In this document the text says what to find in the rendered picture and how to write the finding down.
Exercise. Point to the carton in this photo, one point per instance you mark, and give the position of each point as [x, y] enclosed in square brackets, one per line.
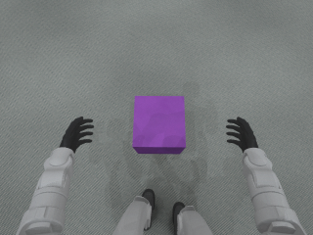
[159, 125]

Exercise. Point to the robot left foot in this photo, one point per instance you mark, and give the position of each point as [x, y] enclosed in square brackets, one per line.
[149, 194]

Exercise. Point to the left robot forearm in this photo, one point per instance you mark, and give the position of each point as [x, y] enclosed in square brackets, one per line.
[46, 213]

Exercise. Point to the right robot shin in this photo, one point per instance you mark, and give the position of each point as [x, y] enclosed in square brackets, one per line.
[187, 208]

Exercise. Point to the right robot hand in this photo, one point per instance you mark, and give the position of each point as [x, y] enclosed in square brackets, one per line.
[246, 136]

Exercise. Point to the left robot hand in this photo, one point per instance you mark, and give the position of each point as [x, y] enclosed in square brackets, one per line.
[72, 135]

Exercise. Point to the right robot forearm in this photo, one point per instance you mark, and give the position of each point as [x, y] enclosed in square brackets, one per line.
[272, 210]

